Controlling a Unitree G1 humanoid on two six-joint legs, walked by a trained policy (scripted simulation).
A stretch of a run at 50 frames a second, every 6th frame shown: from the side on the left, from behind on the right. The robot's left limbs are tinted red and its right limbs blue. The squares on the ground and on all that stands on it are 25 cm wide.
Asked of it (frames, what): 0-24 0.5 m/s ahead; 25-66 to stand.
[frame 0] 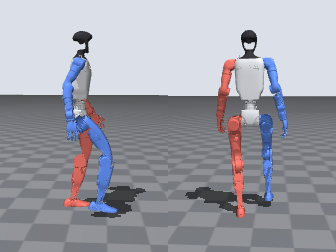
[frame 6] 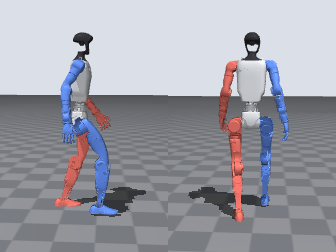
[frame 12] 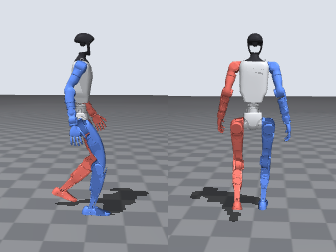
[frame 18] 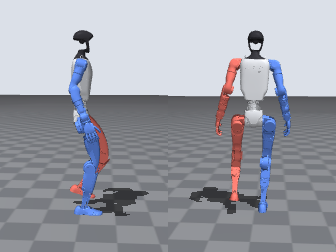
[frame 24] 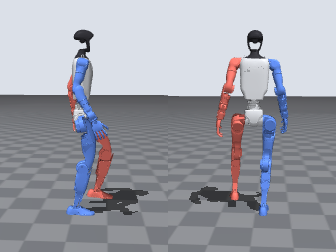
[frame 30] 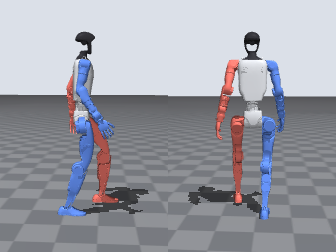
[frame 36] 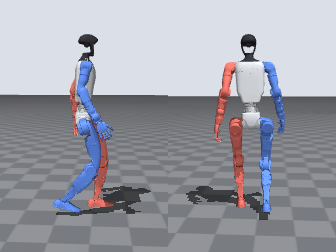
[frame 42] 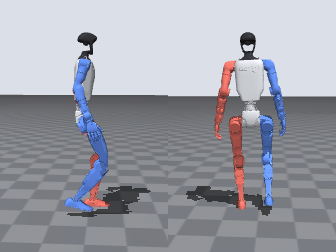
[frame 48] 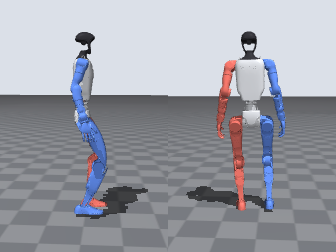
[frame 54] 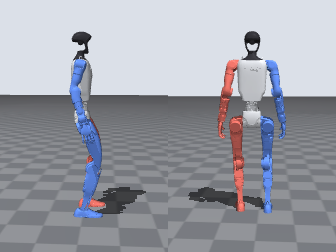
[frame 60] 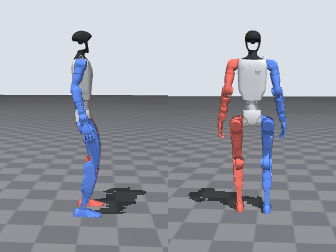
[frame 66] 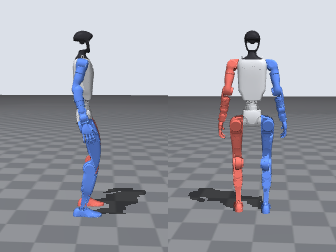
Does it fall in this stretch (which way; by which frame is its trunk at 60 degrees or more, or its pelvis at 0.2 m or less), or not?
no
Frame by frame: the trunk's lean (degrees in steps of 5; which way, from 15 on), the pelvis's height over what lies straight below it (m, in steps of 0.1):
0: 5, 0.8
6: 5, 0.8
12: 5, 0.8
18: 5, 0.8
24: 0, 0.8
30: 5, 0.8
36: 5, 0.8
42: 5, 0.8
48: 5, 0.8
54: 0, 0.8
60: 0, 0.8
66: 0, 0.8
